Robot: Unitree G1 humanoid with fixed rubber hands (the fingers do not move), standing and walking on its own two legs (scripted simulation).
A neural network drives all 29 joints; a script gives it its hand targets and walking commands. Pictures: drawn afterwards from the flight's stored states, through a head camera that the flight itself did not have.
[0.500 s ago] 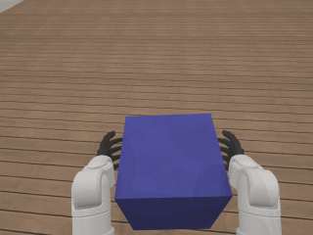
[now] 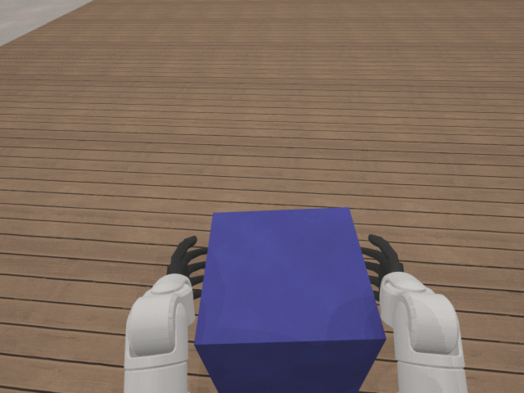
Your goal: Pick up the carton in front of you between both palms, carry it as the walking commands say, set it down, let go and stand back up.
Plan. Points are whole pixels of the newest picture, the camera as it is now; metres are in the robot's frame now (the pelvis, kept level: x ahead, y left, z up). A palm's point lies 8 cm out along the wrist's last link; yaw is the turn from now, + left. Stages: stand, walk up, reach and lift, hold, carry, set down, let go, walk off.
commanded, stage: carry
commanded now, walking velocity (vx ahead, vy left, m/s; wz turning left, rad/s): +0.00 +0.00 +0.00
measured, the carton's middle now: (284, 309) +0.26 +0.00 +0.00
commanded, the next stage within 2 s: hold in 1.00 s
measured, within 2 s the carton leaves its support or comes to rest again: neither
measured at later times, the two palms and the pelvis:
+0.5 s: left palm (185, 308) +0.24 +0.15 +0.04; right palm (388, 307) +0.24 -0.15 +0.04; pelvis -0.04 +0.00 +0.00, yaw +0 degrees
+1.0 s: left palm (190, 305) +0.24 +0.14 +0.04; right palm (393, 306) +0.24 -0.16 +0.04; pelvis -0.04 -0.01 +0.00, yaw +0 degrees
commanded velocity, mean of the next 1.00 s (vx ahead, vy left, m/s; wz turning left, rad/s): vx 0.00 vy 0.00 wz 0.00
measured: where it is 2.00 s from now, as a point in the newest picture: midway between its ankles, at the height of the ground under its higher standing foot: outside the picture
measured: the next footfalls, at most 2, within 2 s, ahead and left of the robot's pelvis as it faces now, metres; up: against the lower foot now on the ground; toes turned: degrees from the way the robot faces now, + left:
none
